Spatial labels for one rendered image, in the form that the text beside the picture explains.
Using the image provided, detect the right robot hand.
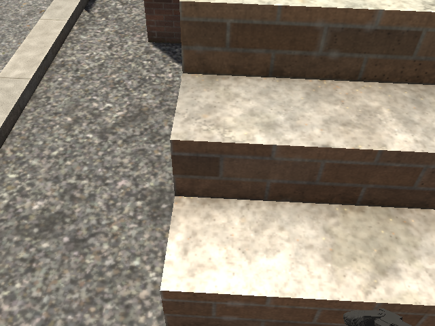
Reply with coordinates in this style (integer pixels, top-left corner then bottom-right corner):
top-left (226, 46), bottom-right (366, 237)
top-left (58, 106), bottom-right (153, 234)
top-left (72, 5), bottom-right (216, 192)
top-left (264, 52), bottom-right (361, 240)
top-left (343, 308), bottom-right (412, 326)

